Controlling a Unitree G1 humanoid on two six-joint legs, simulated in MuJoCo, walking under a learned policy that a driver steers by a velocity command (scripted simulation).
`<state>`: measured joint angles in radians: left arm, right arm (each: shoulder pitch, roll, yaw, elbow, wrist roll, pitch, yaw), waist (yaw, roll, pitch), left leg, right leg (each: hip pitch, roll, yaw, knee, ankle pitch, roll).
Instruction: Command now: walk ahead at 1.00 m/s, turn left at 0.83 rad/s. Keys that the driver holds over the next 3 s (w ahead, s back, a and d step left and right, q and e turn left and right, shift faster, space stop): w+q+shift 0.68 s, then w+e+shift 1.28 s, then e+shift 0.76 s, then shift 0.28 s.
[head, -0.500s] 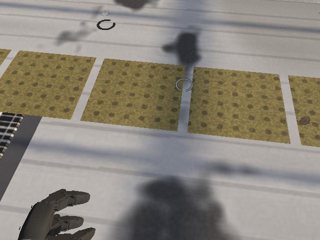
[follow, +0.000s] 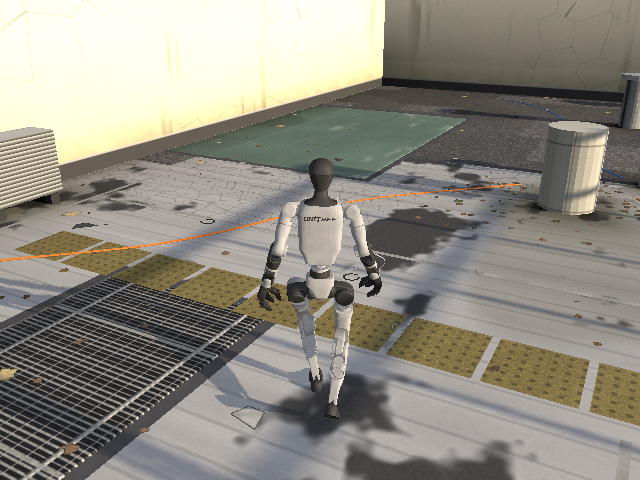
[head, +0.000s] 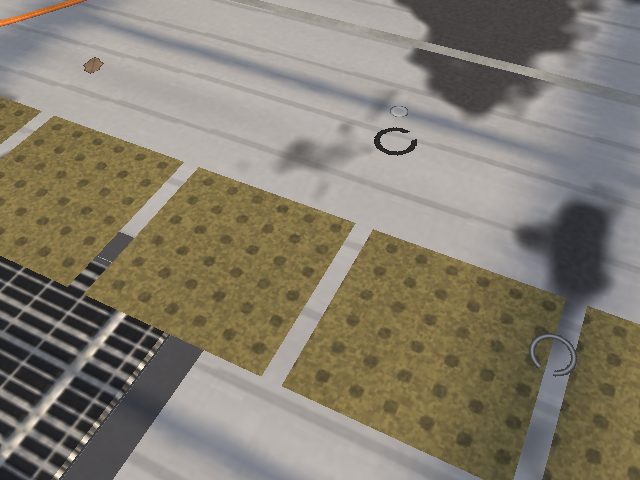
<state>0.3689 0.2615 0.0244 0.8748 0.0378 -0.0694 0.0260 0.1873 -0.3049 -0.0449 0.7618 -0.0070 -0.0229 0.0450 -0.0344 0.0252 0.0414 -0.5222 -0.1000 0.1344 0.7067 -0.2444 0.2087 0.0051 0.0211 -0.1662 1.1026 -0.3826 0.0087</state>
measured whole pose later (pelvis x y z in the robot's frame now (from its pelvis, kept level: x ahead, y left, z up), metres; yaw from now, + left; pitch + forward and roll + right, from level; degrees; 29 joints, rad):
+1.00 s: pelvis +0.84 +0.24 +0.04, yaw +38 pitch +0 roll +1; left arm 0.31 0.25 0.02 0.81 0.01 -0.03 -0.03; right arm 0.33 -0.28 -0.04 0.83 -0.03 -0.08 0.01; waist 0.02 -0.02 0.03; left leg -0.15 -0.09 0.15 0.44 -0.30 0.12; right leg -0.57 -0.11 0.05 1.28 -0.24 -0.06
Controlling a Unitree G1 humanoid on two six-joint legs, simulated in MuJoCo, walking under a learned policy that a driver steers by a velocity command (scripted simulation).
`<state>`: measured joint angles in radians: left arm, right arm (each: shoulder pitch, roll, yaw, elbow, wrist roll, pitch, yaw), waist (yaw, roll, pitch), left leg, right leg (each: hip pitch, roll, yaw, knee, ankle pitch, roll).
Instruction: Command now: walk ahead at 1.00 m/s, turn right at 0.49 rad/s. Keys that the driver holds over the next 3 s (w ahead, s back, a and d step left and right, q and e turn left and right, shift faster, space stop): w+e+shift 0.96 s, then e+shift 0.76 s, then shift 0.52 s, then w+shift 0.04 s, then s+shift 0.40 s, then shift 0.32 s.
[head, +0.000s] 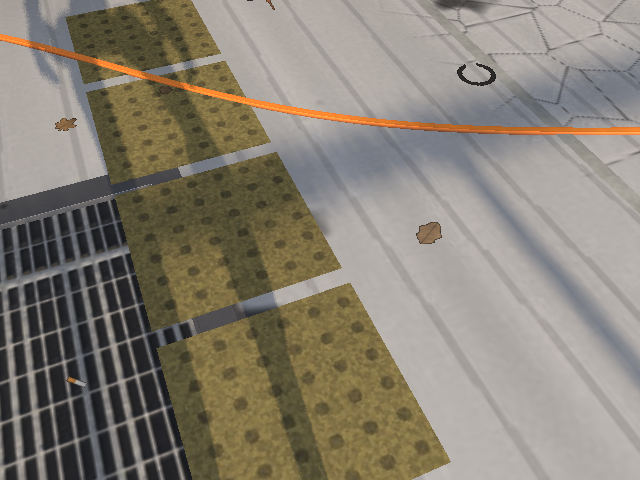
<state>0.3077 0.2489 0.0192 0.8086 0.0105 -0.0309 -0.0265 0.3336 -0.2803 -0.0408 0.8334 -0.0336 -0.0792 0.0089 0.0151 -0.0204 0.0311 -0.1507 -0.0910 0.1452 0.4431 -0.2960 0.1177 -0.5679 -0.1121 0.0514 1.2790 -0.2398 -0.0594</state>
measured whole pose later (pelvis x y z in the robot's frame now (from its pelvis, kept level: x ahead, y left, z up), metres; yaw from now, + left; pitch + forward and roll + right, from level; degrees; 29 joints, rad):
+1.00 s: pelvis +0.88 -0.27 -0.01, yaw -53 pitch +2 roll +3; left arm -0.03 0.34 0.03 0.57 0.04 0.01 -0.09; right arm 0.52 -0.32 -0.05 0.89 -0.03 -0.10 0.00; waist -0.08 -0.05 0.01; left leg 0.11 0.00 0.24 0.24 -0.38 -0.03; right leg -0.81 -0.06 -0.06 1.00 -0.05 -0.10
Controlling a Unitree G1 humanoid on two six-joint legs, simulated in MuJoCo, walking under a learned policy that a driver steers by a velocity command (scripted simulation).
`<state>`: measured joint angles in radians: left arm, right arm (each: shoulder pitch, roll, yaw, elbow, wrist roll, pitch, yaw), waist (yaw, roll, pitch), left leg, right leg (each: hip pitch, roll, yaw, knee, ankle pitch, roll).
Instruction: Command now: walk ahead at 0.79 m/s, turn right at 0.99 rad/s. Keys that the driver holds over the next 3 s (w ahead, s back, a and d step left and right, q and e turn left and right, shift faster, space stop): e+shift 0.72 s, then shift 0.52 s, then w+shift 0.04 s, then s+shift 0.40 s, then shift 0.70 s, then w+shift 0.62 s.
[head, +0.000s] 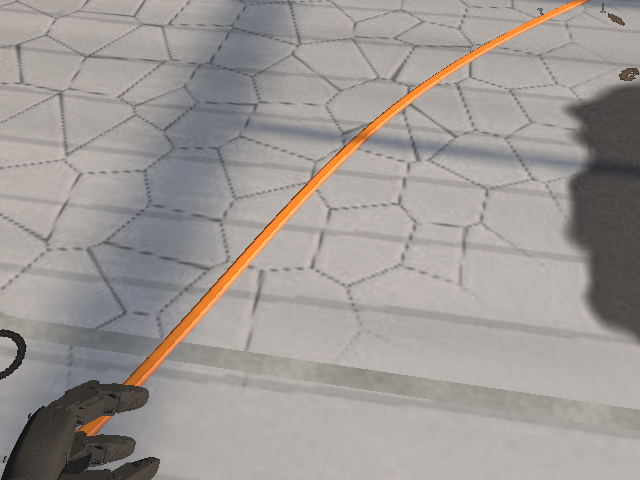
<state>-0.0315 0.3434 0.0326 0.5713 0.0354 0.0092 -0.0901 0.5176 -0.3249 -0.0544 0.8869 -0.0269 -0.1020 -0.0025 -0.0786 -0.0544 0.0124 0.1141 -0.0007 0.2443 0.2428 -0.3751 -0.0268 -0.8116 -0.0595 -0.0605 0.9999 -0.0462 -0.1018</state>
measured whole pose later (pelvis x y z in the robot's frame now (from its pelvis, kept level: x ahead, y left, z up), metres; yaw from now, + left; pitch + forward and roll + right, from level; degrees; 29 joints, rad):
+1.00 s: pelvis +0.36 +0.03 +0.00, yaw -52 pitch +0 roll +1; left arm 0.14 0.29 0.03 0.65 0.01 0.07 -0.03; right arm 0.26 -0.32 -0.04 0.71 -0.02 0.04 0.00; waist -0.04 0.01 0.06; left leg -0.30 0.09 0.14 0.56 -0.24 -0.01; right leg -0.24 0.04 0.03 0.55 -0.34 -0.02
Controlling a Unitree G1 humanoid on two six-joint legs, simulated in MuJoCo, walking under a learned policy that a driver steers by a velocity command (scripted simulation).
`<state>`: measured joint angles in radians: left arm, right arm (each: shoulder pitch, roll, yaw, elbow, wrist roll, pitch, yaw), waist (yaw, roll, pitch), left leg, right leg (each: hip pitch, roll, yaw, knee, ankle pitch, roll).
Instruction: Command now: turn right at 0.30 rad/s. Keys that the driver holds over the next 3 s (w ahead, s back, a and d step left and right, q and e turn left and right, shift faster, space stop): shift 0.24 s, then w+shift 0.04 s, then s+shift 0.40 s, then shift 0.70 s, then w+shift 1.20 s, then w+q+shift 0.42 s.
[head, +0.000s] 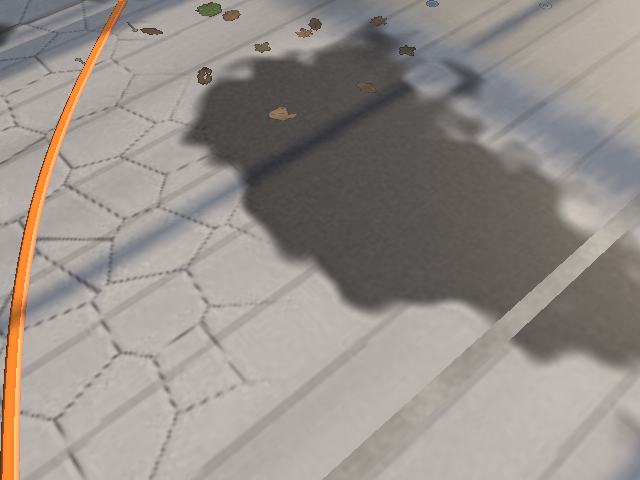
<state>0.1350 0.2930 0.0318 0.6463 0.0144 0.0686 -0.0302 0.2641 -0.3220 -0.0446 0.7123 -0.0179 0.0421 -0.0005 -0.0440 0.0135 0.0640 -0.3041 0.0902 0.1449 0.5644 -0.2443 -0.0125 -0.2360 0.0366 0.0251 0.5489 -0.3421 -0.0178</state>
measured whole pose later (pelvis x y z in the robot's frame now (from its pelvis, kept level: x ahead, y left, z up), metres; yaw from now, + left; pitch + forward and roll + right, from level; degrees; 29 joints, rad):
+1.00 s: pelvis -0.13 -0.05 +0.01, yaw -2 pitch -1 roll +1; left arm 0.15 0.23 0.02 0.88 0.01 0.04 0.05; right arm 0.18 -0.30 -0.07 0.93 -0.01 0.10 -0.03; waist 0.00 0.04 0.07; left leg -0.25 -0.08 -0.09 0.87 -0.48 -0.02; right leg -0.24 0.05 0.04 0.40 -0.13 -0.07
